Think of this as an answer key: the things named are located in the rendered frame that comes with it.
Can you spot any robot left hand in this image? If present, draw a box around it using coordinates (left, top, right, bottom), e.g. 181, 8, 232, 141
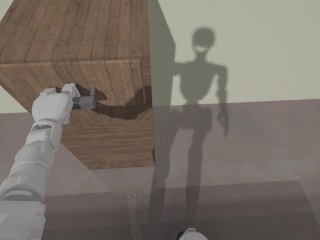
32, 83, 81, 126

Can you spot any handle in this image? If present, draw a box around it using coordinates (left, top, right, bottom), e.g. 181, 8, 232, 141
59, 87, 96, 110

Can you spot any right robot shin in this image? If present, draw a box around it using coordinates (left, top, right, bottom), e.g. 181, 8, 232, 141
183, 228, 197, 235

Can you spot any robot left upper arm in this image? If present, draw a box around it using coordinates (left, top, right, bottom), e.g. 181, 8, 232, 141
0, 200, 46, 240

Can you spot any drawer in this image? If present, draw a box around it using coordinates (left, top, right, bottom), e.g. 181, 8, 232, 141
0, 59, 145, 110

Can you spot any cabinet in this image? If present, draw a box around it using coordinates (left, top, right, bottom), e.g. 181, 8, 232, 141
0, 0, 156, 170

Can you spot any left robot forearm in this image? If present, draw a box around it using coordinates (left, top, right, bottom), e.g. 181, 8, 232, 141
0, 120, 63, 203

